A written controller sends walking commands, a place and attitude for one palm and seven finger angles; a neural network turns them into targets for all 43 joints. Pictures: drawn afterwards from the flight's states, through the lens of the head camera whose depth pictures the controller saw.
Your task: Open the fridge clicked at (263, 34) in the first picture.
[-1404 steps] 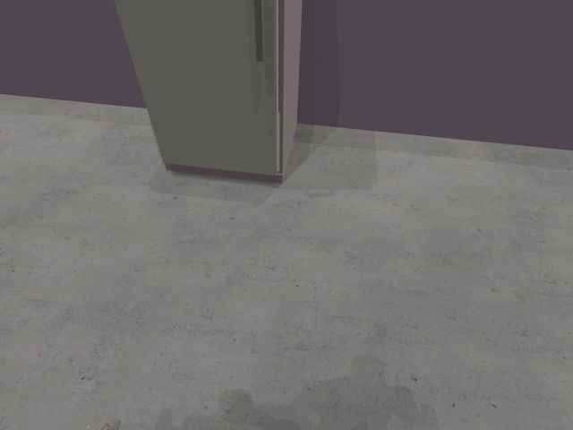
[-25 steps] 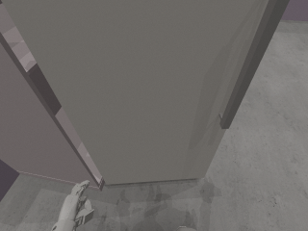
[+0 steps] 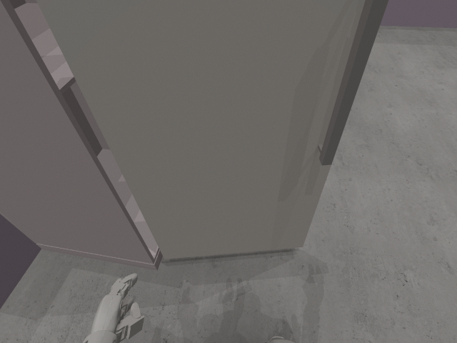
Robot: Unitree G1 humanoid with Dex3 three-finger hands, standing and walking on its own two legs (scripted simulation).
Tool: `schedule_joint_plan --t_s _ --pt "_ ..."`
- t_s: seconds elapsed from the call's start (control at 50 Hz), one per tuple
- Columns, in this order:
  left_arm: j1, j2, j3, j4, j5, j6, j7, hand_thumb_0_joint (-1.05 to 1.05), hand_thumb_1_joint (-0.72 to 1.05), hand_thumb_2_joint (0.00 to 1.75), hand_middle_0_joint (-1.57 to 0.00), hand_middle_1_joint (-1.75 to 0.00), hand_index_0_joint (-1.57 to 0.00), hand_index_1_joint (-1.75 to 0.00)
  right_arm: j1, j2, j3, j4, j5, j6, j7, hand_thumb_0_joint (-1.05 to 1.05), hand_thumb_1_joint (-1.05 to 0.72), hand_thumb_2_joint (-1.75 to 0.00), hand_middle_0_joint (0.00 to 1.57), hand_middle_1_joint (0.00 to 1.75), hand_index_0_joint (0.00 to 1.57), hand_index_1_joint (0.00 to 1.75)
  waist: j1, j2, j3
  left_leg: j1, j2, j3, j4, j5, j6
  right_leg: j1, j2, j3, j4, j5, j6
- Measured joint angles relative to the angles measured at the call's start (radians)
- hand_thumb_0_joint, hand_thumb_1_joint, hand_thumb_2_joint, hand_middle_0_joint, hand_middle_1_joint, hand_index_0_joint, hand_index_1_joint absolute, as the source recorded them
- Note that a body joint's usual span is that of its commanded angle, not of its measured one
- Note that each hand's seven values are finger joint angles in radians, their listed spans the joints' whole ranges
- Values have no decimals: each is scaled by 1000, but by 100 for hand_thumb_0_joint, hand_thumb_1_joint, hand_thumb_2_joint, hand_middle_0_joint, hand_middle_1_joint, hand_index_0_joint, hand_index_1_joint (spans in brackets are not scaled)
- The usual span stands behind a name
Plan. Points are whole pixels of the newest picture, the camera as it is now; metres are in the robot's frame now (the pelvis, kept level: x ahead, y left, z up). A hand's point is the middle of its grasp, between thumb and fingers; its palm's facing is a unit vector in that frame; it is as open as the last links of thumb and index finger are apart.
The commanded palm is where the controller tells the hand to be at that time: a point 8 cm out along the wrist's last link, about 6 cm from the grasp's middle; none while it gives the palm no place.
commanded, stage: stop stepping back and stand still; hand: right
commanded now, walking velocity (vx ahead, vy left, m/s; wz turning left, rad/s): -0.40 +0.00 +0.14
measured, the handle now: (344, 83) +0.59 -0.23 +0.16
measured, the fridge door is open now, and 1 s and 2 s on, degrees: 75 75 75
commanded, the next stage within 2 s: let the arm hang, fingers relaxed in 1.16 s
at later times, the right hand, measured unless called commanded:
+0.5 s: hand out of the picture +0.10 -0.27 +0.18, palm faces +0.39 +0.83 -0.41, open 7.4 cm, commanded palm +0.05 -0.31 +0.19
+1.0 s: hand out of the picture +0.04 -0.28 +0.19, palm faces +0.42 +0.81 -0.41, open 7.4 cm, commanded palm -0.01 -0.31 +0.19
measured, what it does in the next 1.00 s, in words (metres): walks backwards: left foot, then right foot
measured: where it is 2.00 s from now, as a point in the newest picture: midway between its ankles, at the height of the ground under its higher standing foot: outside the picture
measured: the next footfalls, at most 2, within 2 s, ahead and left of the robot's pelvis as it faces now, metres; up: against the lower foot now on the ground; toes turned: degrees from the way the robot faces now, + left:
left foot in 0.06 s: -0.10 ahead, +0.06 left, +0.00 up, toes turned +8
right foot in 0.18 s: +0.07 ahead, -0.08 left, +0.00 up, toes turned +3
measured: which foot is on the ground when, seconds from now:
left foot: up 0.00-0.04, down 0.06-1.00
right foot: down 0.00-0.08, up 0.10-0.16, down 0.18-0.78, up 0.80-1.00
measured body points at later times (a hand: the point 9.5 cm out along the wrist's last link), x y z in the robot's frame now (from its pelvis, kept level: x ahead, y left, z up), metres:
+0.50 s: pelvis -0.10 -0.02 +0.02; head -0.12 -0.04 +0.47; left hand +0.03 +0.25 -0.05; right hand +0.08 -0.32 +0.20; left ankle -0.11 +0.12 -0.72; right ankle +0.03 -0.09 -0.71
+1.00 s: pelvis -0.18 -0.03 +0.02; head -0.20 -0.02 +0.47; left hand -0.07 +0.22 -0.08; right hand +0.01 -0.32 +0.22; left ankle -0.15 +0.05 -0.72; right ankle -0.13 -0.17 -0.67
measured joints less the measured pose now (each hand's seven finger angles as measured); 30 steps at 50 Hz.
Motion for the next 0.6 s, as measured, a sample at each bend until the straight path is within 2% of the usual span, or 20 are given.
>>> schedule_joint_plan --t_s 0.04,0.06,0.08,0.1,0.14,0.18,0.24,0.26,0.32,0.38,0.48,0.54,0.56,0.6 --pt "4 -10 -9 -1 3 -10 -11 1 90 90 -20 -30 -21 -30 31 11 3 -25 15 2 -4 2 -89 -90 21 30 22 30 -20 12 -28 108 21 9 -182 -23 26 -23 -7 -23 -36 34 15" --pt "-1 -16 -16 -6 5 -13 -15 1 90 90 -20 -30 -21 -30 45 7 -2 -44 20 -4 -6 2 -89 -90 21 30 21 30 -33 36 -39 152 43 -17 -296 8 50 -46 -2 -50 -38 36 22" --pt "-17 -16 -22 0 7 -12 -17 1 90 90 -20 -30 -21 -30 43 15 6 -51 21 -16 -6 2 -89 -90 20 30 21 30 -49 39 -36 156 43 -41 -344 -27 59 -68 -10 -63 -24 15 37" --pt "-35 -10 -25 16 11 -5 -14 1 90 90 -20 -30 -21 -30 28 30 29 -42 17 -26 -5 2 -89 -90 20 30 21 30 -56 23 -21 150 30 -49 -346 -16 58 -70 -18 -57 -3 -32 51" --pt "-45 -11 -29 38 5 14 -7 1 90 90 -20 -30 -21 -30 -1 33 75 -25 9 -21 -4 2 -89 -90 20 30 21 30 -53 23 -9 151 35 -60 -352 45 37 -40 2 -56 48 -66 61" --pt "-32 -16 -36 31 -8 32 -1 1 90 90 -20 -30 -21 -30 -2 11 89 -11 8 -6 1 2 -89 -90 21 30 21 30 -34 46 -29 148 52 -74 -357 67 26 24 29 -71 54 -19 50" --pt "-16 1 -36 -6 -23 37 6 1 90 90 -20 -30 -21 -30 8 -19 79 17 18 16 9 2 -89 -90 21 30 22 30 22 33 -55 132 49 -65 -354 67 19 83 39 -58 -53 -75 -10" --pt "-15 6 -33 -12 -27 37 7 1 90 90 -20 -30 -21 -30 10 -29 73 29 21 22 11 2 -89 -90 21 30 22 30 35 34 -51 133 51 -63 -358 74 17 84 40 -57 -62 -58 -17" --pt "4 20 -31 -28 -21 24 10 1 90 90 -20 -30 -21 -30 56 -48 50 35 33 33 12 2 -89 -90 21 30 22 30 60 41 -53 138 58 -58 -381 99 18 96 41 -59 -101 -5 -14" --pt "41 35 -21 -35 -9 10 17 1 90 90 -20 -30 -21 -30 105 -40 39 28 30 29 8 2 -89 -90 21 30 22 30 65 36 -66 135 75 -24 -404 63 33 101 45 -50 -147 -9 -2" --pt "80 48 -6 -10 5 -5 21 1 90 90 -20 -30 -21 -30 104 -18 44 7 26 24 -6 2 -89 -90 21 30 22 30 38 30 -49 132 89 13 -426 67 54 87 48 -44 -142 -115 28" --pt "83 57 -5 21 9 -1 19 1 90 90 -20 -30 -21 -30 78 6 50 -12 21 20 -18 2 -89 -90 21 30 22 30 5 27 -41 103 95 25 -362 77 58 41 37 -52 24 -230 38" --pt "84 61 -6 33 8 3 18 1 90 90 -20 -30 -21 -30 67 19 54 -14 18 20 -22 2 -89 -90 21 30 22 30 -9 26 -46 87 101 29 -328 78 58 42 33 -50 91 -255 37" --pt "83 68 -10 47 4 9 18 1 90 90 -20 -30 -21 -30 24 43 57 -3 11 21 -30 2 -89 -90 21 30 22 30 -24 21 -61 33 111 40 -220 17 54 70 26 -33 110 -309 15"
